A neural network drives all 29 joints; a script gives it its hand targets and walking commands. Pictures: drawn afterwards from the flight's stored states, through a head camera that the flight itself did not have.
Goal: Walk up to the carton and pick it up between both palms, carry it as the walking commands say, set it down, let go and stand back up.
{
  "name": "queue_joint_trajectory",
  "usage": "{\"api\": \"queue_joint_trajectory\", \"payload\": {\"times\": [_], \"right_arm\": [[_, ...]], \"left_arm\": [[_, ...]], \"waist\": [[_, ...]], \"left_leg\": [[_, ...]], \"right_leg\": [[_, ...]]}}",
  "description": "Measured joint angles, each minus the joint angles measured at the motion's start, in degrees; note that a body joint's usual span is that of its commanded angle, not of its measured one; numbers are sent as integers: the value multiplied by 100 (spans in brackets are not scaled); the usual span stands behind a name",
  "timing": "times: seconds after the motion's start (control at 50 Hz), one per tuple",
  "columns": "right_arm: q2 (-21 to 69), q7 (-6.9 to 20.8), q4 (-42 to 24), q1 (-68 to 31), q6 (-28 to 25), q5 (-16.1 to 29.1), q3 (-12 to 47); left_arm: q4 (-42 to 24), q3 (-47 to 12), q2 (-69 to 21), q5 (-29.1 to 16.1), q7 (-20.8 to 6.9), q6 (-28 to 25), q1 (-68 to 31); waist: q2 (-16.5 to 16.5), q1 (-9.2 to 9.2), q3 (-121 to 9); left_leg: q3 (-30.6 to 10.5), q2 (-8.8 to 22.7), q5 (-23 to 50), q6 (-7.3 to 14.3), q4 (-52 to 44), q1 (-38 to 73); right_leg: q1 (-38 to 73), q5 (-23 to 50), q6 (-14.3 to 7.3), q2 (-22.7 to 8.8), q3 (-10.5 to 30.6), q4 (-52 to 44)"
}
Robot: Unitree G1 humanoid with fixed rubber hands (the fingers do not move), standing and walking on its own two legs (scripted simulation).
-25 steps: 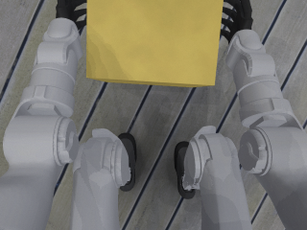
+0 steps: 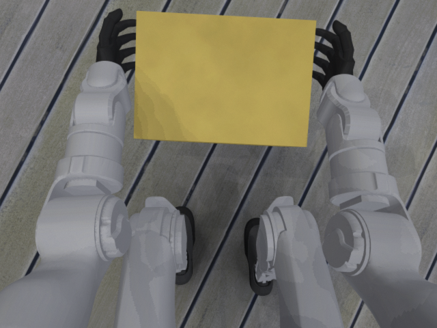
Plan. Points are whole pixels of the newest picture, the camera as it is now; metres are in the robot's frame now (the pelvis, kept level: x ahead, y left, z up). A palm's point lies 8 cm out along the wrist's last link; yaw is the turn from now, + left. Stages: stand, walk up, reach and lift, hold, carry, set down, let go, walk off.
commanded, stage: reach and lift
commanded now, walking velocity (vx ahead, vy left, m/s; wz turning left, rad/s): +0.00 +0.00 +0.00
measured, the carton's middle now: (222, 93) +0.51 +0.02 -0.18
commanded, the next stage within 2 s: none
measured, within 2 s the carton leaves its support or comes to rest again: neither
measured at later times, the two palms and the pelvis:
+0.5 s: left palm (90, 55) +0.51 +0.19 -0.02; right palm (364, 70) +0.49 -0.15 -0.01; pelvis +0.00 +0.00 +0.05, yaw +1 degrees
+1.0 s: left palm (49, 37) +0.49 +0.19 +0.06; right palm (413, 59) +0.47 -0.15 +0.07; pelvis +0.01 +0.00 +0.12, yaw +1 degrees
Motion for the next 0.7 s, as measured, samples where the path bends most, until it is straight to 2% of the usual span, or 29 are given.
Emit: {"api": "queue_joint_trajectory", "payload": {"times": [0.08, 0.2, 0.28, 0.38, 0.52, 0.7], "right_arm": [[43, 89, -129, 106, 79, -38, -63], [179, -58, -245, 235, 147, -145, -143], [265, -125, -279, 306, 171, -235, -203], [331, -18, -336, 415, 212, -331, -272], [365, 88, -440, 625, 279, -369, -322], [448, -3, -417, 871, 298, -450, -355]], "left_arm": [[-85, 75, -46, 58, -84, 74, 79], [-198, 154, -148, 173, -129, 183, 205], [-268, 192, -239, 255, -51, 245, 291], [-343, 232, -341, 324, 91, 300, 402], [-429, 273, -451, 409, 31, 366, 568], [-505, 379, -613, 597, -126, 436, 835]], "waist": [[3, 3, -108], [4, 11, -264], [6, 6, -368], [15, -22, -499], [31, -51, -654], [38, -48, -840]], "left_leg": [[4, -6, 53, -1, -207, 115], [7, -34, 117, -8, -487, 300], [2, -57, 151, -13, -652, 419], [-13, -81, 183, -16, -842, 569], [-21, -99, 207, -9, -1104, 845], [-11, -113, 228, -1, -1488, 1291]], "right_leg": [[101, 66, 7, 5, 20, -206], [276, 131, 9, -8, 45, -476], [397, 162, 10, -21, 52, -640], [554, 194, 14, -34, 53, -837], [834, 230, 31, -36, 67, -1117], [1269, 274, 47, -32, 109, -1513]]}}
